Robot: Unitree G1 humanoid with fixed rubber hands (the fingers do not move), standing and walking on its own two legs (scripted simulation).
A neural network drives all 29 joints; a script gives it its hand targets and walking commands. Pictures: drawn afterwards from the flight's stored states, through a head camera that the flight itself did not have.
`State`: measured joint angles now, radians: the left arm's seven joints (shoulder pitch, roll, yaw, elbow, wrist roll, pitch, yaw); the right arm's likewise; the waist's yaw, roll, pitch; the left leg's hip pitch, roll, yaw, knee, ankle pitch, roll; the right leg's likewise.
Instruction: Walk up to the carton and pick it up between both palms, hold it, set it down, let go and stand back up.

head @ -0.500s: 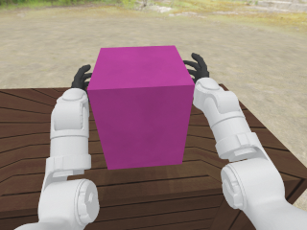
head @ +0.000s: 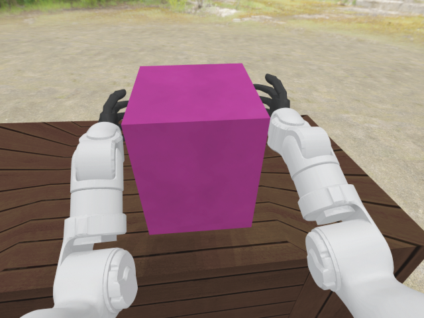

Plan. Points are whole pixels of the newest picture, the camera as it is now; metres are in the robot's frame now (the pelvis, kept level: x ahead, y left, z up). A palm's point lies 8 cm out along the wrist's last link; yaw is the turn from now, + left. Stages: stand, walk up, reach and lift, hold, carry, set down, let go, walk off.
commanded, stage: hold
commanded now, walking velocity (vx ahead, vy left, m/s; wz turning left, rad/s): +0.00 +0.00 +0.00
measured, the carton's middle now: (196, 147) +0.39 +0.01 +0.20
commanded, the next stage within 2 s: none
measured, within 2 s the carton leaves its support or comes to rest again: neither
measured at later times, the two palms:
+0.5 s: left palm (107, 134) +0.36 +0.16 +0.25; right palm (275, 118) +0.37 -0.13 +0.28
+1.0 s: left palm (109, 131) +0.37 +0.16 +0.25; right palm (275, 113) +0.38 -0.13 +0.28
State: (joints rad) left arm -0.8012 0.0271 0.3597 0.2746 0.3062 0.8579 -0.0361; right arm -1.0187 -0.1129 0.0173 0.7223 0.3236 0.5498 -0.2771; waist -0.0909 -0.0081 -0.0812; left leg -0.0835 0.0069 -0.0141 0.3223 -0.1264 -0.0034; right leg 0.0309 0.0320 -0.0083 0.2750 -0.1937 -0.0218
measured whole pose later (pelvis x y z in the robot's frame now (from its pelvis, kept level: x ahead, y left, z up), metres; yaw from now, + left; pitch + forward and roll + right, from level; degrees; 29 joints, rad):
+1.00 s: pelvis +0.00 +0.00 +0.00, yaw +0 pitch -7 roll -1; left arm -0.80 0.04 0.36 0.29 0.29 0.85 -0.03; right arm -1.03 -0.12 0.04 0.73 0.33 0.55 -0.28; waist -0.09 -0.01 -0.08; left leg -0.07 0.01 -0.02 0.33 -0.14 -0.01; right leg 0.05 0.03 -0.01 0.27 -0.20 -0.02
